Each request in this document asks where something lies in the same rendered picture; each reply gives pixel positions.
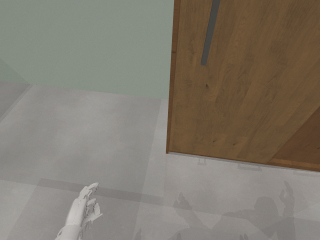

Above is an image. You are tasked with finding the left robot hand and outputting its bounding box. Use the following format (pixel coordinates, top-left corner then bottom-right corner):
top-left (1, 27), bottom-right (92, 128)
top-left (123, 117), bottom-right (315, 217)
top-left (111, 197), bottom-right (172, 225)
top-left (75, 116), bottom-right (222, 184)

top-left (64, 182), bottom-right (103, 233)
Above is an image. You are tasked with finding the wardrobe door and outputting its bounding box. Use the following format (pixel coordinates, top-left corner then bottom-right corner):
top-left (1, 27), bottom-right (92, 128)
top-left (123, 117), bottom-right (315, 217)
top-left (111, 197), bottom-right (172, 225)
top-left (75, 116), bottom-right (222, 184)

top-left (169, 0), bottom-right (320, 164)
top-left (272, 106), bottom-right (320, 165)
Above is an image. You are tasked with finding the left robot forearm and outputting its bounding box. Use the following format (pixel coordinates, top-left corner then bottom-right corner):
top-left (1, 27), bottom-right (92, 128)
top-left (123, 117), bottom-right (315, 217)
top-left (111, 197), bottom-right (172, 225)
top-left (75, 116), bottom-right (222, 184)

top-left (55, 224), bottom-right (83, 240)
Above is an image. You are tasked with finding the handle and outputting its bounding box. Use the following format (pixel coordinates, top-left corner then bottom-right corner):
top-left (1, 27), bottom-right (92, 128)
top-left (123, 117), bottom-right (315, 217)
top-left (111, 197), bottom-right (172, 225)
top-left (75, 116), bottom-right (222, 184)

top-left (201, 0), bottom-right (221, 66)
